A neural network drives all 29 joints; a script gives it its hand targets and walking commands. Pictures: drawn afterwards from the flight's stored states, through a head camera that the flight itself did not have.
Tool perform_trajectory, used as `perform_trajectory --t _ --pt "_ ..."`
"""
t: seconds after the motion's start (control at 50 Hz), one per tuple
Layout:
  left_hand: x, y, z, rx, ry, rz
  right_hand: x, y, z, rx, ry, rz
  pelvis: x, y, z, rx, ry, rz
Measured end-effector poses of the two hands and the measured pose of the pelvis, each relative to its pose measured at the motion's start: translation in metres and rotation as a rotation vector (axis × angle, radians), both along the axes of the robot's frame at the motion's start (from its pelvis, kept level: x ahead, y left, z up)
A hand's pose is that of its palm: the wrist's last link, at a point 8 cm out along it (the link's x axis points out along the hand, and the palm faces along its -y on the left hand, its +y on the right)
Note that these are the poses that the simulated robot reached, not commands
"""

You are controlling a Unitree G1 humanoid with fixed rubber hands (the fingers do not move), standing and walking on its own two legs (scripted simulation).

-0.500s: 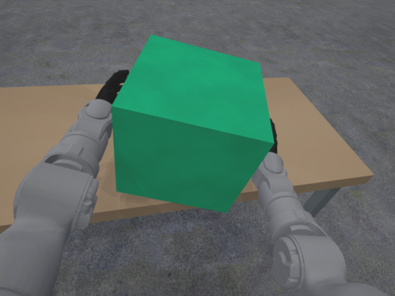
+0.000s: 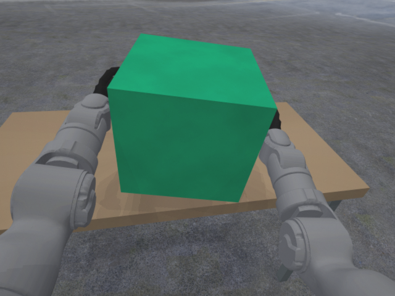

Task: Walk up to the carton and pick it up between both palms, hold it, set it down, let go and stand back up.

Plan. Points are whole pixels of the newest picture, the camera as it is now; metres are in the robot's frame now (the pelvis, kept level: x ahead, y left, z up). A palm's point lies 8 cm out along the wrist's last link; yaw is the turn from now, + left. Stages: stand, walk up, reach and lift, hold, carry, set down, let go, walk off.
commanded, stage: reach and lift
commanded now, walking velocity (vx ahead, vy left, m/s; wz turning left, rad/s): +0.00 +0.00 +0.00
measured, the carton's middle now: (189, 116) +0.45 -0.02 +0.20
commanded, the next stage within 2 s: hold in 1.68 s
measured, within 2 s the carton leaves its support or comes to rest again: neither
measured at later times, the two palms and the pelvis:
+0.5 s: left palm (95, 92) +0.41 +0.16 +0.27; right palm (274, 119) +0.37 -0.19 +0.23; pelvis -0.01 +0.00 +0.00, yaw +0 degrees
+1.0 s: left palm (88, 96) +0.39 +0.16 +0.28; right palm (273, 115) +0.37 -0.18 +0.24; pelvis -0.01 +0.00 +0.00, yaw +0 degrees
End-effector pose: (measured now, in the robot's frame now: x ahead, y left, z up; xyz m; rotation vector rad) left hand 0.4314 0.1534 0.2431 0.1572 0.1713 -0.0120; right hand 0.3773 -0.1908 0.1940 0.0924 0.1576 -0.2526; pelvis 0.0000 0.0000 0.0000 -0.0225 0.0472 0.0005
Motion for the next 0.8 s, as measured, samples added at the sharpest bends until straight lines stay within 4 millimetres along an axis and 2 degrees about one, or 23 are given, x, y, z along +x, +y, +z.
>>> perform_trajectory --t 0.18,0.42,0.8 --pt "-0.009 0.006 0.011 0.004 0.013 0.028 0.001 0.004 0.014 0.050 0.008 0.021 -0.002 0.000 0.000 0.000 -0.015 0.000" --pt "-0.019 0.004 0.030 0.014 0.017 0.052 -0.002 0.002 0.035 0.028 0.016 0.048 -0.005 0.000 0.000 0.000 -0.046 0.001" --pt "-0.040 0.008 0.027 0.025 0.048 0.095 -0.009 0.003 0.041 0.022 0.047 0.088 -0.014 -0.001 0.000 0.001 -0.068 0.001"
